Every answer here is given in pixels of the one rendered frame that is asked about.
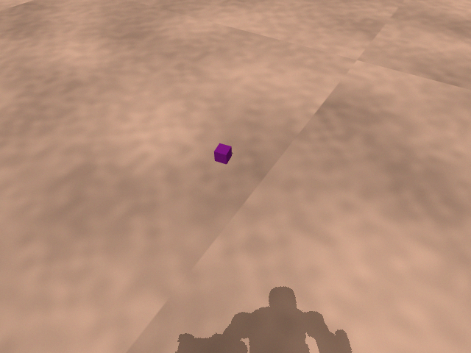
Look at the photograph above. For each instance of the cube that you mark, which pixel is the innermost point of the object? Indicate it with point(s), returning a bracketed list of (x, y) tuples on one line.
[(223, 153)]

